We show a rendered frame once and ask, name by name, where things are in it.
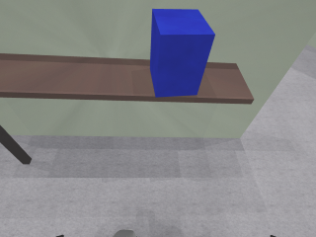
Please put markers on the table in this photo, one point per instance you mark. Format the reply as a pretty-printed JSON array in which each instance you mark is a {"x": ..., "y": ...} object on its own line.
[{"x": 35, "y": 76}]

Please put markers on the carton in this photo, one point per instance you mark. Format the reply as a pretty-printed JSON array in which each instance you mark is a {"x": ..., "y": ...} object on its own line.
[{"x": 181, "y": 41}]

